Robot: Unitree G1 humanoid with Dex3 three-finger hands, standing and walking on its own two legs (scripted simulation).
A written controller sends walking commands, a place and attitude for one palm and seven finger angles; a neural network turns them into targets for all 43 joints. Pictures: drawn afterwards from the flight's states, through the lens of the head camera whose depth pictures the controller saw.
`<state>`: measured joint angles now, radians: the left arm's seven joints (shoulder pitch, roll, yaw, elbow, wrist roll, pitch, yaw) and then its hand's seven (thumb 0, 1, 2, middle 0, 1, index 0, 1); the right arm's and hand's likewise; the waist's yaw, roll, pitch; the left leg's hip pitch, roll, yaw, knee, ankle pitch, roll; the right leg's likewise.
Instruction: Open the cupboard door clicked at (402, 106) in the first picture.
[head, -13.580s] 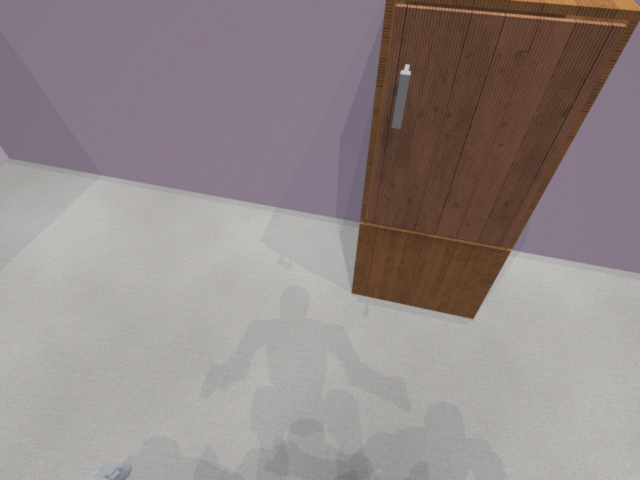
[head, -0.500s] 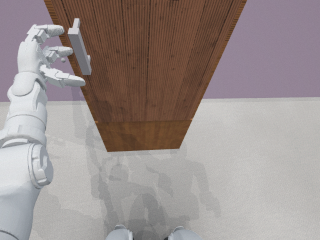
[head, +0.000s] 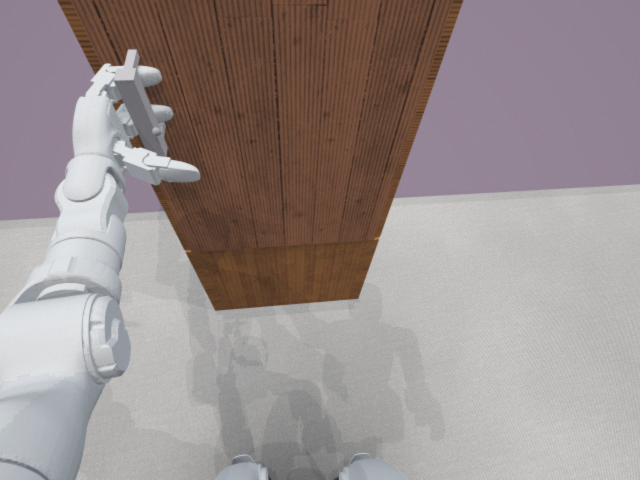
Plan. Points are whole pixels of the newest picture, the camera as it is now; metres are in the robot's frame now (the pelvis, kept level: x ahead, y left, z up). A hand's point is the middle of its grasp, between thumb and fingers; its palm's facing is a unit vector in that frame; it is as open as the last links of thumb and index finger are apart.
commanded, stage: slide the fingers in behind the handle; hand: left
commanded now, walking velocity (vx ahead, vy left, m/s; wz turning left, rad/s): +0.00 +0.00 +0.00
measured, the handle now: (146, 106) +0.57 +0.18 +0.11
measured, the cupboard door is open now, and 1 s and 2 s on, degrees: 0 0 19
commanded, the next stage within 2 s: close the thumb around the handle in 0.46 s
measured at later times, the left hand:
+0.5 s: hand (163, 131) +0.52 +0.15 +0.12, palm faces +0.04 -1.00 -0.02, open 14.1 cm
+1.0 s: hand (163, 130) +0.52 +0.15 +0.12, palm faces +0.04 -1.00 -0.02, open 8.9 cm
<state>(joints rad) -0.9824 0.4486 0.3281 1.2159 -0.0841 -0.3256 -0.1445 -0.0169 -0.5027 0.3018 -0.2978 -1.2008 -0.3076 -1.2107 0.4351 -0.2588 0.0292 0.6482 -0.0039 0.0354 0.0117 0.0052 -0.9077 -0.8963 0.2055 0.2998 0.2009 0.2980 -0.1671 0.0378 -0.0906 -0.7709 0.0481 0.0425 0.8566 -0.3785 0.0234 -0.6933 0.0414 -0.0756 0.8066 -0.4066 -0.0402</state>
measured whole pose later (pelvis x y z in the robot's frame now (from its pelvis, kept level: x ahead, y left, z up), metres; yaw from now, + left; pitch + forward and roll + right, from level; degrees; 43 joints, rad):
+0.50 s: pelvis +0.00 +0.00 +0.00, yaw +0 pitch +17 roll -2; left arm -1.00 0.43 0.30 1.24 -0.09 -0.35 -0.10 -0.02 -0.50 0.30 -0.30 -1.20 -0.28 -1.20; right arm 0.44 -0.28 0.01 0.67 -0.01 0.02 0.01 0.01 -0.91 -0.90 0.20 0.30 0.20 0.30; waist -0.17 0.04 -0.10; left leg -0.79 0.04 0.03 0.86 -0.37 0.02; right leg -0.71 0.04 -0.08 0.81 -0.40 -0.04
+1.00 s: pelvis +0.00 +0.00 +0.00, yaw +1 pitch +17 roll -2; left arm -1.00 0.40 0.28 1.22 -0.09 -0.35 -0.08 -0.01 0.26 0.63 -0.35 -1.28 -0.32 -1.28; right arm 0.42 -0.27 0.01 0.67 -0.01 0.02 0.02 0.01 -0.91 -0.90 0.21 0.30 0.20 0.30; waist -0.16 0.04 -0.10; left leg -0.78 0.04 0.03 0.86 -0.38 0.02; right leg -0.69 0.03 -0.08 0.81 -0.42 -0.04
